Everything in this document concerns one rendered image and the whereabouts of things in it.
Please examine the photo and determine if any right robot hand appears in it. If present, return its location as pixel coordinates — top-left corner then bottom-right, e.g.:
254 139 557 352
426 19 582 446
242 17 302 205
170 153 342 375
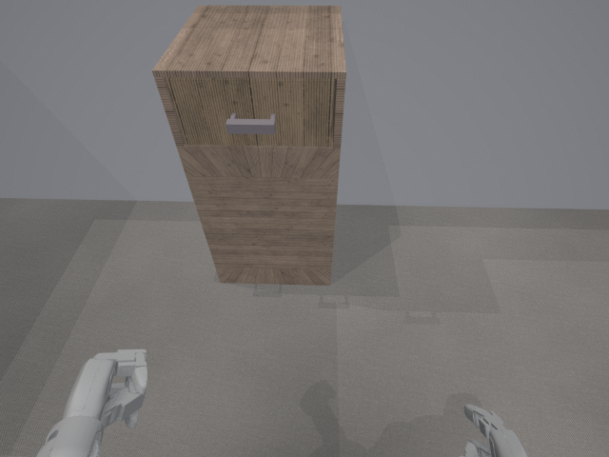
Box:
460 405 528 457

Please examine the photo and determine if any cabinet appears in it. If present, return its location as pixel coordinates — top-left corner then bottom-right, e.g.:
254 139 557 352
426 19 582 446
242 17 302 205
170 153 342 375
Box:
152 5 346 286

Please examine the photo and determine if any handle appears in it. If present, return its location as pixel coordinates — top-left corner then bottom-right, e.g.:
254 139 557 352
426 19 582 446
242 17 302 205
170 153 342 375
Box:
226 113 276 134

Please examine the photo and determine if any drawer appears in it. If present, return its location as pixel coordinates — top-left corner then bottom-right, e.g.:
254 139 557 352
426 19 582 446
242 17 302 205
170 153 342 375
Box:
166 77 335 147

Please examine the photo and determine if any left robot forearm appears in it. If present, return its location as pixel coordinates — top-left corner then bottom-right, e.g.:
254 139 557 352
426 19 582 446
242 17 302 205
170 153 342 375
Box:
36 416 104 457

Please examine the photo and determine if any left robot hand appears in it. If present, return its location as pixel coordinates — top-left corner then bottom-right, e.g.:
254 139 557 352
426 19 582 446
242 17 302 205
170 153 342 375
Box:
62 349 147 429

